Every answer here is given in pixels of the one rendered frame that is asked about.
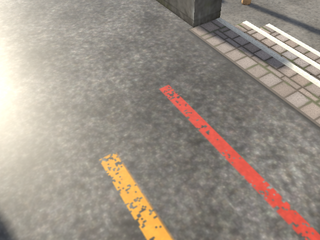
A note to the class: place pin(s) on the stairs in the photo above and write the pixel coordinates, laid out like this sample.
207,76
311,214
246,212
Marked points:
288,47

